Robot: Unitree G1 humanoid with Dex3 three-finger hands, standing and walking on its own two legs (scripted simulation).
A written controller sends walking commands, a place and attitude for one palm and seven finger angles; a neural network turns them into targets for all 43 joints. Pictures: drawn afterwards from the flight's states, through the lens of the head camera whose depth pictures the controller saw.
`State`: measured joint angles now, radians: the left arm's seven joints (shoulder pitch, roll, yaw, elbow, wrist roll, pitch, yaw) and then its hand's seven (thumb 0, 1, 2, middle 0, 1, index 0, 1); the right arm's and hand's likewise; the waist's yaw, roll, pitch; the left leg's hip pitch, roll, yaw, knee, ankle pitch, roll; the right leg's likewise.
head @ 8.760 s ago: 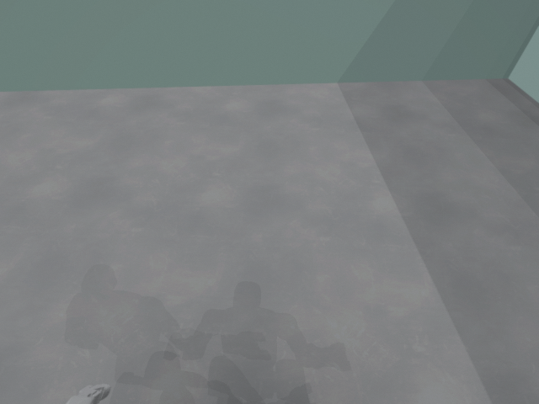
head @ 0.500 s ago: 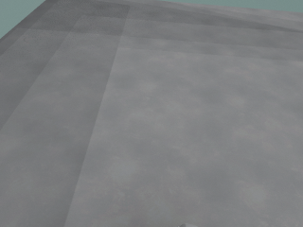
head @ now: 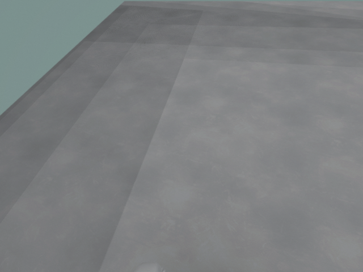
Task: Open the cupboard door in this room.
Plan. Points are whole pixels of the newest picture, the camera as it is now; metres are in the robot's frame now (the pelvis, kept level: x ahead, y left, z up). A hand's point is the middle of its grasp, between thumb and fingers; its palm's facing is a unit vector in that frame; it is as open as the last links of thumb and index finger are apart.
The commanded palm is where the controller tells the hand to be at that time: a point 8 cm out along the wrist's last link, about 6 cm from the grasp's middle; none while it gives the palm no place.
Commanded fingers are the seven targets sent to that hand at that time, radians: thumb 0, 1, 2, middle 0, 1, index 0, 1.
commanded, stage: turn or walk to find it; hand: left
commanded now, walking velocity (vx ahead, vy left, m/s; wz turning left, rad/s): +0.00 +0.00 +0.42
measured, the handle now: out of the picture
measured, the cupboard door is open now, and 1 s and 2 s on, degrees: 0 0 0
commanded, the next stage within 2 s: stand and wait in 1.56 s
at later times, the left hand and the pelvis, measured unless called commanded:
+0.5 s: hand out of the picture -0.05 +0.28 -0.18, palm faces +0.26 -0.94 -0.23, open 7.4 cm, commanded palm none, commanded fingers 0.00 0.90 0.90 -0.20 -0.30 -0.20 -0.30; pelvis -0.05 +0.06 +0.00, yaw +11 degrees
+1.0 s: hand out of the picture -0.07 +0.20 -0.15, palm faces +0.40 -0.87 -0.27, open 7.4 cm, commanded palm none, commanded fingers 0.00 0.90 0.90 -0.20 -0.30 -0.20 -0.30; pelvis -0.08 -0.01 +0.00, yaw +25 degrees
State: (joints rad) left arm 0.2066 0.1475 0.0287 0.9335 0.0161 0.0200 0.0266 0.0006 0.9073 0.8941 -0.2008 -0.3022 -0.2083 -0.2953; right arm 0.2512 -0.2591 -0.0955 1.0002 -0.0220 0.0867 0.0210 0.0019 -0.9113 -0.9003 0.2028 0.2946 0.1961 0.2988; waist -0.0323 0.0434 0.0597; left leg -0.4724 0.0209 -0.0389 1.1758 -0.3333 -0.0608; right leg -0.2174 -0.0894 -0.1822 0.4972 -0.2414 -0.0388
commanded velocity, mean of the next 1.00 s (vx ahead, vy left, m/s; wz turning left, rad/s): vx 0.00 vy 0.00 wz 0.42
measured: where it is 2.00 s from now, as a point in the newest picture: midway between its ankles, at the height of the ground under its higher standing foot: outside the picture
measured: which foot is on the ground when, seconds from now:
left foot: up 0.00-0.24, down 0.26-0.80, up 0.82-1.00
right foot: down 0.00-0.26, up 0.28-0.78, down 0.80-1.00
